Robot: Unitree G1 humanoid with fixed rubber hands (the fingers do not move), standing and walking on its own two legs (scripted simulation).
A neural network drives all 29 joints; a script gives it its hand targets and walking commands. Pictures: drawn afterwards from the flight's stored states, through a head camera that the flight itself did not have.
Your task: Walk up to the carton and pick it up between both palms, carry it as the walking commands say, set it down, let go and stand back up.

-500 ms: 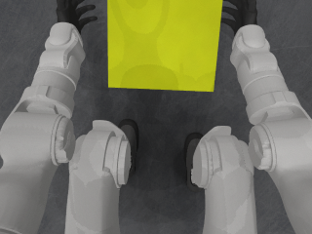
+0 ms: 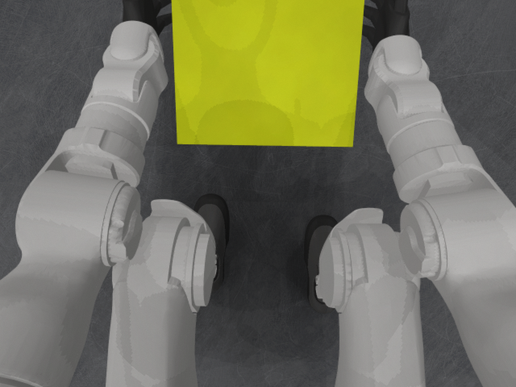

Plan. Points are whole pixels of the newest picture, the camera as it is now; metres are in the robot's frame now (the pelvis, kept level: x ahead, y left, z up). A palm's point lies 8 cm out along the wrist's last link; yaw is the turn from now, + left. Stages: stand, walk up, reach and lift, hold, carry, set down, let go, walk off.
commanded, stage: reach and lift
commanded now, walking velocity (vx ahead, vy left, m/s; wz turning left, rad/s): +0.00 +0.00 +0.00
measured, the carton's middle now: (265, 68) +0.49 +0.04 -0.25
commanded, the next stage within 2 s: none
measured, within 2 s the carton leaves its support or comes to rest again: leaves its support in 0.42 s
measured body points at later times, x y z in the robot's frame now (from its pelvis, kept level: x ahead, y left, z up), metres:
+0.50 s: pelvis +0.00 +0.00 -0.01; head +0.35 +0.02 +0.27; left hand +0.53 +0.19 -0.17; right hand +0.55 -0.11 -0.18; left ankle +0.13 +0.12 -0.34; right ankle +0.11 -0.12 -0.34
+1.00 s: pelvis +0.00 +0.00 +0.00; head +0.33 +0.02 +0.31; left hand +0.53 +0.19 -0.12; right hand +0.55 -0.10 -0.12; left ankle +0.13 +0.12 -0.34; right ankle +0.11 -0.12 -0.34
